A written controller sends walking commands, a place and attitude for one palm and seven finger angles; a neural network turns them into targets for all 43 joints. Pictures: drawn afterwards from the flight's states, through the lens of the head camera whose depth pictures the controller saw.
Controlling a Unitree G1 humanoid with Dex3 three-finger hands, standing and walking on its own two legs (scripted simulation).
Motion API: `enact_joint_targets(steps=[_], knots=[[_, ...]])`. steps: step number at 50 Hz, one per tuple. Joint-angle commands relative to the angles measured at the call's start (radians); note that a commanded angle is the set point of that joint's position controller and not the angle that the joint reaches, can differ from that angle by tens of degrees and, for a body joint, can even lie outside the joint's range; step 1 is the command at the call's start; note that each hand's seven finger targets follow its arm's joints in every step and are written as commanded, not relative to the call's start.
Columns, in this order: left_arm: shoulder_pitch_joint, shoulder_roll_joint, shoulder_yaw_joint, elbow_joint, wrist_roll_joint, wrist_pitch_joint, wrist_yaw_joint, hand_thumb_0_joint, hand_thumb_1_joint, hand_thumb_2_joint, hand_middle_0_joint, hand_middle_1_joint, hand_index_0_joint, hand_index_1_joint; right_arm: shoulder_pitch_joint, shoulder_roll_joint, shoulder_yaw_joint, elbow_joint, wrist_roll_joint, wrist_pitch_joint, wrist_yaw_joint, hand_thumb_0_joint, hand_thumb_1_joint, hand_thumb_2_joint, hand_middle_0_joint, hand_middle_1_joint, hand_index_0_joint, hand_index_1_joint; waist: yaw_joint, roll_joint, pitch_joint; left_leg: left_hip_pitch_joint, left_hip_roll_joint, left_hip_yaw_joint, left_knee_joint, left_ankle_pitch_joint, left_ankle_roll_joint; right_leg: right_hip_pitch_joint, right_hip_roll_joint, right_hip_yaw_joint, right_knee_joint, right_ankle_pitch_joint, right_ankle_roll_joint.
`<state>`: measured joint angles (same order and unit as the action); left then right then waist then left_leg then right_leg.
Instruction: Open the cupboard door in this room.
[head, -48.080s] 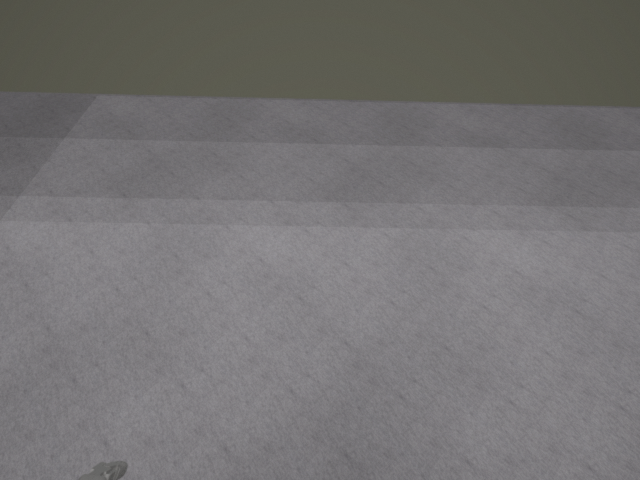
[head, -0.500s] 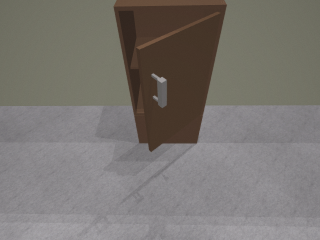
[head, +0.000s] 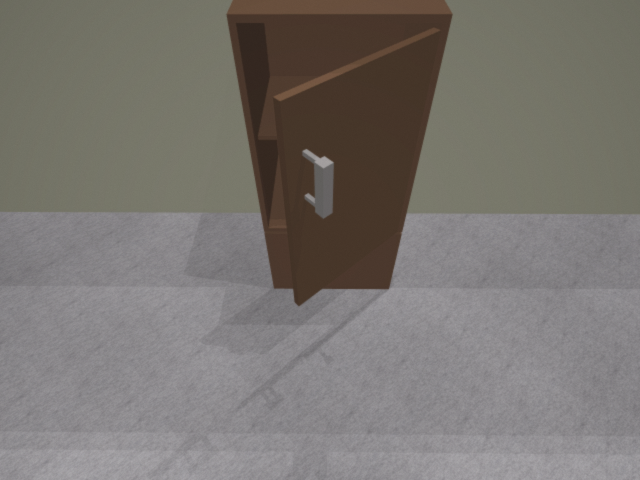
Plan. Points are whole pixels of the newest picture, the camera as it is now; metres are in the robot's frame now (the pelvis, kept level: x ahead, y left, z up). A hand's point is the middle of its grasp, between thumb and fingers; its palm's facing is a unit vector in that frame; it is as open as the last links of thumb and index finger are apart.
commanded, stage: look to check the result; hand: left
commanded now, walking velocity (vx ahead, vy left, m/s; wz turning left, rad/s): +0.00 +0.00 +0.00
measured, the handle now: (316, 183) +0.61 +0.04 +0.00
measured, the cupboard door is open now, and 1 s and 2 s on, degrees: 42 42 42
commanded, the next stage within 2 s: walk to a spot facing it in 0.44 s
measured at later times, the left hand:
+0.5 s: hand out of the picture +0.01 +0.17 -0.17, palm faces +0.02 -0.98 -0.20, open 7.3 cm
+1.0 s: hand out of the picture +0.08 +0.18 -0.18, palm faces -0.11 -0.95 -0.29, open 7.3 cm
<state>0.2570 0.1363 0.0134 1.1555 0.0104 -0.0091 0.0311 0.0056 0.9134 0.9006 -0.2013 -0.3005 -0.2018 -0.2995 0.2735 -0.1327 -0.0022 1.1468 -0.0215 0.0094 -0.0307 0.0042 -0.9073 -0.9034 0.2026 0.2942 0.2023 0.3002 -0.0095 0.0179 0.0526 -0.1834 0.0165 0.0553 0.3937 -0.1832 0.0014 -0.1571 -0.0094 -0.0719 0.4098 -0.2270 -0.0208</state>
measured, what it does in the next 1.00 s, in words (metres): stands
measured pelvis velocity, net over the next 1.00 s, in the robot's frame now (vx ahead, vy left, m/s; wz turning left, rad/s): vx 0.00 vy -0.02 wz -0.18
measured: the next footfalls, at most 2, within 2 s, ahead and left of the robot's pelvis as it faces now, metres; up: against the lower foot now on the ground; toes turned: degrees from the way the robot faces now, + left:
left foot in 1.46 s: +0.11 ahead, +0.11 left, +0.00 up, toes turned -30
right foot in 1.74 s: -0.02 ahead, -0.15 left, +0.00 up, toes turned -39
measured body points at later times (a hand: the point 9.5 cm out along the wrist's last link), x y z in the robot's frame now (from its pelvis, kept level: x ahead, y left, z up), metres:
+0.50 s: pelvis +0.01 +0.00 +0.00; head +0.02 -0.01 +0.45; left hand +0.01 +0.23 -0.16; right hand +0.01 -0.22 -0.16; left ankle +0.02 +0.12 -0.74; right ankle +0.00 -0.10 -0.74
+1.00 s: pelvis +0.00 -0.02 -0.02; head +0.05 -0.06 +0.42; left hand +0.08 +0.23 -0.15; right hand +0.01 -0.28 -0.19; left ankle +0.01 +0.12 -0.73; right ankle -0.01 -0.10 -0.74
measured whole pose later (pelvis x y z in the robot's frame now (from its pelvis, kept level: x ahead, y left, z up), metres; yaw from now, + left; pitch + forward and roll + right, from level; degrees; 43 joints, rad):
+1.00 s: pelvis +0.00 -0.02 -0.02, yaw -10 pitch +0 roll +2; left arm 0.20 0.19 0.08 1.00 0.03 0.04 -0.01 0.01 0.91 0.90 -0.20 -0.30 -0.20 -0.30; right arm 0.18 -0.22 -0.07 1.01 -0.02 0.05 -0.04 0.01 -0.90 -0.90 0.21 0.29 0.20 0.30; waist 0.02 0.04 0.11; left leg -0.31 0.10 0.16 0.71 -0.41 -0.03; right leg -0.33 0.04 0.00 0.67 -0.34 -0.06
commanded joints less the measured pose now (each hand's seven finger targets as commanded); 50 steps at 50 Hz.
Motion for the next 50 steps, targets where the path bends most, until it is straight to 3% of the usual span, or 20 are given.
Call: enact_joint_targets(steps=[1, 24, 28, 32, 38, 41, 42, 44, 45, 46, 47, 48, 49, 50], knots=[[0.06, 0.112, 0.021, -0.026, -0.002, -0.01, 0.006, 0.0, 0.9, 0.9, -0.2, -0.3, -0.2, -0.3, 0.059, -0.091, -0.014, -0.019, -0.001, -0.01, -0.004, 0.0, -0.9, -0.9, 0.2, 0.3, 0.2, 0.3, 0.002, -0.018, 0.027, 0.003, 0.083, -0.082, -0.069, 0.05, 0.021, -0.053, -0.1, 0.091, -0.102, 0.03, -0.019], [0.038, 0.128, 0.018, -0.026, -0.003, -0.011, 0.003, 0.0, 0.9, 0.9, -0.2, -0.3, -0.2, -0.3, 0.027, -0.112, -0.013, -0.015, -0.002, -0.014, -0.003, 0.0, -0.9, -0.9, 0.2, 0.3, 0.2, 0.3, 0.001, -0.009, 0.023, 0.018, 0.087, -0.086, -0.085, 0.073, 0.019, -0.035, -0.103, 0.096, -0.11, 0.062, -0.017], [0.037, 0.134, 0.02, -0.029, -0.003, -0.014, 0.003, 0.0, 0.9, 0.9, -0.2, -0.3, -0.2, -0.3, 0.023, -0.12, -0.013, -0.017, -0.001, -0.017, -0.004, 0.0, -0.9, -0.9, 0.2, 0.3, 0.2, 0.3, 0.001, -0.017, -0.007, 0.036, 0.09, -0.086, -0.078, 0.111, 0.02, -0.015, -0.105, 0.095, -0.104, 0.105, -0.016], [0.019, 0.148, 0.042, -0.053, 0.001, 0.009, 0.001, 0.0, 0.9, 0.9, -0.2, -0.3, -0.2, -0.3, 0.035, -0.124, -0.03, -0.027, -0.002, 0.001, -0.014, 0.0, -0.9, -0.9, 0.2, 0.3, 0.2, 0.3, -0.005, -0.022, 0.019, 0.029, 0.107, -0.043, -0.019, 0.066, 0.014, -0.08, -0.099, 0.129, -0.058, 0.131, -0.024], [-0.011, 0.163, 0.079, -0.14, 0.012, 0.039, -0.02, 0.0, 0.9, 0.9, -0.2, -0.3, -0.2, -0.3, -0.002, -0.176, -0.07, -0.108, -0.005, 0.013, -0.022, 0.0, -0.9, -0.9, 0.2, 0.3, 0.2, 0.3, -0.001, 0.018, 0.003, -0.003, 0.174, -0.053, -0.008, -0.059, 0.043, -0.18, -0.053, 0.164, 0.061, 0.089, -0.029], [-0.006, 0.152, 0.086, -0.172, 0.014, 0.042, -0.028, 0.0, 0.9, 0.9, -0.2, -0.3, -0.2, -0.3, -0.023, -0.213, -0.086, -0.146, -0.006, 0.009, -0.023, 0.0, -0.9, -0.9, 0.2, 0.3, 0.2, 0.3, 0.009, 0.088, -0.038, 0.001, 0.245, -0.092, -0.036, -0.077, 0.079, -0.206, -0.01, 0.142, 0.19, 0.063, -0.018], [-0.006, 0.15, 0.088, -0.18, 0.015, 0.045, -0.031, 0.0, 0.9, 0.9, -0.2, -0.3, -0.2, -0.3, -0.03, -0.226, -0.09, -0.156, -0.008, 0.006, -0.023, 0.0, -0.9, -0.9, 0.2, 0.3, 0.2, 0.3, 0.012, 0.112, -0.053, -0.003, 0.283, -0.113, -0.053, -0.059, 0.099, -0.208, 0.006, 0.122, 0.261, 0.022, -0.012], [-0.014, 0.135, 0.089, -0.199, 0.015, 0.052, -0.039, 0.0, 0.9, 0.9, -0.2, -0.3, -0.2, -0.3, -0.048, -0.241, -0.095, -0.175, -0.013, 0.003, -0.02, 0.0, -0.9, -0.9, 0.2, 0.3, 0.2, 0.3, 0.019, 0.167, -0.048, -0.021, 0.35, -0.119, -0.069, 0.018, 0.14, -0.208, 0.01, 0.064, 0.364, -0.181, 0.004], [-0.009, 0.136, 0.091, -0.205, 0.015, 0.053, -0.042, 0.0, 0.9, 0.9, -0.2, -0.3, -0.2, -0.3, -0.063, -0.242, -0.096, -0.188, -0.015, 0.003, -0.019, 0.0, -0.9, -0.9, 0.2, 0.3, 0.2, 0.3, 0.028, 0.16, -0.032, -0.053, 0.353, -0.091, -0.04, 0.06, 0.137, -0.179, -0.005, 0.061, 0.345, -0.19, 0.003], [0.027, 0.139, 0.092, -0.201, 0.015, 0.049, -0.043, 0.0, 0.9, 0.9, -0.2, -0.3, -0.2, -0.3, -0.089, -0.242, -0.095, -0.201, -0.012, 0.004, -0.018, 0.0, -0.9, -0.9, 0.2, 0.3, 0.2, 0.3, 0.053, 0.097, -0.054, -0.066, 0.328, -0.049, 0.034, 0.093, 0.113, -0.121, -0.01, 0.069, 0.265, -0.116, -0.001], [0.063, 0.165, 0.099, -0.196, 0.019, 0.043, -0.041, 0.0, 0.9, 0.9, -0.2, -0.3, -0.2, -0.3, -0.122, -0.236, -0.096, -0.22, -0.008, 0.009, -0.017, 0.0, -0.9, -0.9, 0.2, 0.3, 0.2, 0.3, 0.077, 0.001, -0.03, -0.121, 0.246, 0.02, 0.163, 0.032, 0.059, -0.082, -0.033, 0.139, 0.121, 0.091, -0.016], [0.07, 0.258, 0.113, -0.196, 0.03, 0.031, -0.029, 0.0, 0.9, 0.9, -0.2, -0.3, -0.2, -0.3, -0.118, -0.176, -0.091, -0.244, 0.005, 0.015, -0.014, 0.0, -0.9, -0.9, 0.2, 0.3, 0.2, 0.3, 0.068, -0.27, -0.042, -0.252, 0.089, 0.124, 0.375, -0.211, -0.019, -0.011, -0.22, 0.431, -0.036, 0.255, -0.077], [0.1, 0.292, 0.123, -0.192, 0.019, 0.028, -0.017, 0.0, 0.9, 0.9, -0.2, -0.3, -0.2, -0.3, -0.16, -0.17, -0.087, -0.261, 0.005, 0.03, -0.011, 0.0, -0.9, -0.9, 0.2, 0.3, 0.2, 0.3, 0.1, -0.36, -0.036, -0.341, 0.003, 0.04, 0.62, -0.438, -0.034, -0.008, -0.301, 0.594, -0.121, 0.37, -0.131], [0.08, 0.274, 0.122, -0.195, 0.013, 0.03, -0.007, 0.0, 0.9, 0.9, -0.2, -0.3, -0.2, -0.3, -0.171, -0.182, -0.089, -0.258, 0.004, 0.036, -0.011, 0.0, -0.9, -0.9, 0.2, 0.3, 0.2, 0.3, 0.081, -0.283, -0.02, -0.384, 0.017, -0.07, 0.725, -0.392, -0.027, -0.003, -0.276, 0.596, -0.118, 0.344, -0.144]])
